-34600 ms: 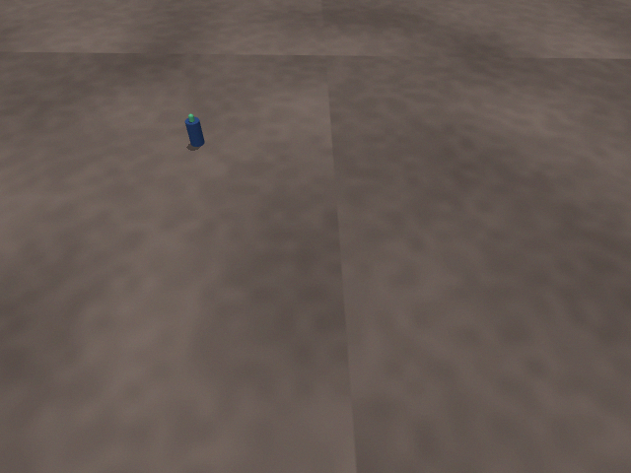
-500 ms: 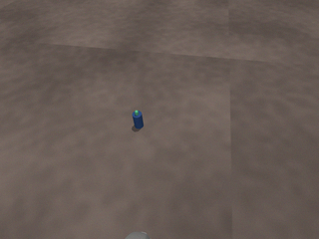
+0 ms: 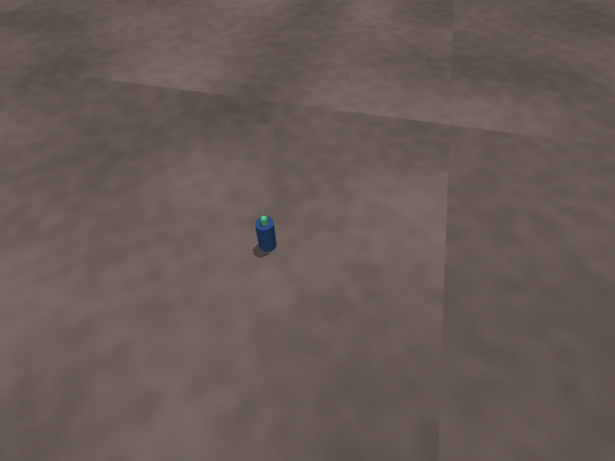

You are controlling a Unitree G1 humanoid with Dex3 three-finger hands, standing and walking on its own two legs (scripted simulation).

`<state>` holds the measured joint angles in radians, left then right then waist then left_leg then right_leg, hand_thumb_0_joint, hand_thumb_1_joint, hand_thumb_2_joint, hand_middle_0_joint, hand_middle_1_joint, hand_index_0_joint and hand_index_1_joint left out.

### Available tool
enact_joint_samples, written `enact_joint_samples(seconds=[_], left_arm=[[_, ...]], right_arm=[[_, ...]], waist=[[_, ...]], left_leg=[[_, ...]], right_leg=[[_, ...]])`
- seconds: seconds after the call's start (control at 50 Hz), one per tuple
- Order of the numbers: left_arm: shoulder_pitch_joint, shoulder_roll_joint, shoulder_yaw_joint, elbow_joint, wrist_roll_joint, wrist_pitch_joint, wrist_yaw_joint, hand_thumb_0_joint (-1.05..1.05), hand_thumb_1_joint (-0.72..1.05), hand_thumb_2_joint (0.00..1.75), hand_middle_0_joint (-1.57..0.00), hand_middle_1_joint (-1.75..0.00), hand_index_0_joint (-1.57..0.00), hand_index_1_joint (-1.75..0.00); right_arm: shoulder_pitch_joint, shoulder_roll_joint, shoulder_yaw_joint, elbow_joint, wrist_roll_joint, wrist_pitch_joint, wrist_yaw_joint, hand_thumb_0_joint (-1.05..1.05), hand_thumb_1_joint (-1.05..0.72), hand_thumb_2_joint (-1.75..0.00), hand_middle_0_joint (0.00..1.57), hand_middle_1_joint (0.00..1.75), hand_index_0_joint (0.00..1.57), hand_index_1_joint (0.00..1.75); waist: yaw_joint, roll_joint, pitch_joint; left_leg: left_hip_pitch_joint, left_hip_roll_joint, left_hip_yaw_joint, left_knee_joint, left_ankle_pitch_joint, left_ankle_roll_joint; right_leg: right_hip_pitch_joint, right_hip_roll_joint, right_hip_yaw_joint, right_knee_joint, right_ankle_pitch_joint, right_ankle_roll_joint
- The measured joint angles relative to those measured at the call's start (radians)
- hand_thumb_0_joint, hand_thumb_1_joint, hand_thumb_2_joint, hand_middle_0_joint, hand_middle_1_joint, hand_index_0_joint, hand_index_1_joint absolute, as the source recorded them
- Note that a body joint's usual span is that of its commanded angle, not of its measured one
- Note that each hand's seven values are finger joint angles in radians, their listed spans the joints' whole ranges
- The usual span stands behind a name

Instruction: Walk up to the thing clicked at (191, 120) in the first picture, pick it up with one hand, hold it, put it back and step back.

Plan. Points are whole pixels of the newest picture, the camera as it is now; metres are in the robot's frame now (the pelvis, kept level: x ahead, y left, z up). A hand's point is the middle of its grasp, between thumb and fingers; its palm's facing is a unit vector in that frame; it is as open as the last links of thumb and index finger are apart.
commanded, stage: step back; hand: left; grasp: from the side
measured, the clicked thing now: (265, 231) +1.05 +0.20 -0.67
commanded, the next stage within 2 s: stand in 0.44 s
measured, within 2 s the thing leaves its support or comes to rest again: neither
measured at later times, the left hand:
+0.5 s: hand out of the picture +0.13 +0.30 -0.14, palm faces +0.01 -0.93 -0.36, open 7.4 cm
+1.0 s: hand out of the picture +0.11 +0.28 -0.13, palm faces -0.03 -0.94 -0.34, open 7.4 cm
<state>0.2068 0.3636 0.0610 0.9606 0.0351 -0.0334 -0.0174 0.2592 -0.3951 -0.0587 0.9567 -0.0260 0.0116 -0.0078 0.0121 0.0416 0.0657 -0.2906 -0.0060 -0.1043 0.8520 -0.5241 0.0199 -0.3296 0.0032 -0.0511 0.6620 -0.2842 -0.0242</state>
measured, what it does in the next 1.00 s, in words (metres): steps on the spot: left foot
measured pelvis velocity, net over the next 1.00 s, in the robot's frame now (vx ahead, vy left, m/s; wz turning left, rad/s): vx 0.04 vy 0.03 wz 0.00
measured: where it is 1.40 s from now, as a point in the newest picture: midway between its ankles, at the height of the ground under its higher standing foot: outside the picture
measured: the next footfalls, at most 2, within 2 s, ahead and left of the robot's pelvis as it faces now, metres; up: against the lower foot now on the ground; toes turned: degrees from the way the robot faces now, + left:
left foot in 0.22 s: +0.08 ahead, +0.15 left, +0.00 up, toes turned +1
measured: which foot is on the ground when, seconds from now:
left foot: up 0.00-0.20, down 0.22-1.00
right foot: down 0.00-1.00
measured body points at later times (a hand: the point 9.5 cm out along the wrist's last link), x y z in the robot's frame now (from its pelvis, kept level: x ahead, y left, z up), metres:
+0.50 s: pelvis +0.03 +0.04 +0.01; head +0.06 +0.04 +0.46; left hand +0.13 +0.35 -0.12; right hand +0.14 -0.26 -0.11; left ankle +0.04 +0.15 -0.72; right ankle +0.05 -0.11 -0.72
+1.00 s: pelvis +0.04 +0.03 +0.03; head +0.05 +0.03 +0.48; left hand +0.11 +0.33 -0.10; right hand +0.12 -0.27 -0.10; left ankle +0.04 +0.15 -0.72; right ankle +0.05 -0.11 -0.72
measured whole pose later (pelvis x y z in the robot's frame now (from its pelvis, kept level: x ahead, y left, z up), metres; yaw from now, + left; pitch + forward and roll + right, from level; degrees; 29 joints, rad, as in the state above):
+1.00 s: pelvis +0.04 +0.03 +0.03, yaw +0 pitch -2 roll +0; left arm 0.10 0.35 -0.01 1.15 0.01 -0.02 -0.01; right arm 0.08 -0.34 -0.02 1.14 -0.01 -0.01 0.01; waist 0.00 0.00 0.06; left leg -0.12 0.01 0.00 0.34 -0.17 -0.01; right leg -0.13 -0.04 -0.02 0.34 -0.17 0.03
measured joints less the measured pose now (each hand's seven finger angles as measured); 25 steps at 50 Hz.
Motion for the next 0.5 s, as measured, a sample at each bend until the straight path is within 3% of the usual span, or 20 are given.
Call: enact_joint_samples(seconds=[0.08,0.16,0.24,0.28,0.32,0.38,0.5], left_arm=[[-0.012,-0.028,-0.015,0.003,-0.001,-0.008,0.003,0.01,0.9,0.89,-0.21,-0.3,-0.21,-0.3],[-0.028,-0.028,-0.022,0.009,-0.007,-0.008,0.008,0.01,0.9,0.89,-0.21,-0.31,-0.21,-0.3],[-0.057,-0.003,-0.024,0.016,-0.019,0.011,0.016,0.01,0.9,0.89,-0.21,-0.31,-0.21,-0.3],[-0.068,0.008,-0.024,0.02,-0.029,0.023,0.022,0.01,0.9,0.89,-0.21,-0.31,-0.21,-0.3],[-0.08,0.016,-0.025,0.029,-0.035,0.028,0.026,0.01,0.9,0.89,-0.21,-0.31,-0.21,-0.3],[-0.096,0.025,-0.026,0.046,-0.034,0.023,0.026,0.01,0.9,0.89,-0.21,-0.3,-0.21,-0.3],[-0.116,0.025,-0.041,0.087,-0.035,0.023,0.019,0.01,0.9,0.89,-0.21,-0.3,-0.21,-0.3]], right_arm=[[-0.019,-0.007,0.003,0.012,0.004,-0.005,0.001,0.01,-0.9,-0.9,0.2,0.3,0.2,0.3],[-0.042,-0.005,0.005,0.023,0.002,-0.006,0.003,0.0,-0.9,-0.9,0.2,0.3,0.2,0.3],[-0.073,0.015,0.006,0.045,-0.002,-0.012,0.002,0.0,-0.9,-0.9,0.2,0.3,0.2,0.3],[-0.088,0.031,0.01,0.053,-0.003,-0.012,0.003,0.0,-0.9,-0.9,0.2,0.3,0.2,0.3],[-0.106,0.039,0.017,0.06,-0.001,-0.009,0.007,0.0,-0.9,-0.9,0.2,0.3,0.2,0.3],[-0.135,0.05,0.026,0.075,0.004,-0.003,0.006,0.0,-0.9,-0.9,0.2,0.3,0.2,0.3],[-0.175,0.058,0.039,0.101,0.012,-0.017,0.011,0.0,-0.9,-0.9,0.2,0.3,0.2,0.3]], waist=[[0.014,0.008,0.005],[0.019,0.005,0.013],[0.012,-0.03,0.033],[0.017,-0.055,0.035],[0.013,-0.049,0.033],[0.01,-0.043,0.031],[0.005,-0.048,0.014]], left_leg=[[-0.062,-0.015,0.009,0.052,0.008,0.001],[-0.063,0.01,0.037,-0.048,0.058,-0.007],[-0.01,0.008,0.079,-0.197,0.219,-0.026],[-0.005,-0.001,0.1,-0.2,0.21,-0.029],[-0.012,0.012,0.099,-0.185,0.193,-0.025],[-0.009,0.029,0.096,-0.179,0.184,-0.026],[0.032,0.022,0.104,-0.243,0.209,-0.02]], right_leg=[[0.025,-0.018,-0.005,-0.025,-0.006,0.002],[0.028,-0.034,-0.006,-0.017,-0.022,0.013],[0.015,-0.066,0.005,0.039,-0.061,0.036],[0.01,-0.074,0.027,0.044,-0.063,0.037],[0.018,-0.053,0.035,0.023,-0.059,0.028],[0.04,-0.035,0.034,-0.017,-0.036,0.048],[0.082,-0.042,0.04,-0.086,-0.008,0.058]])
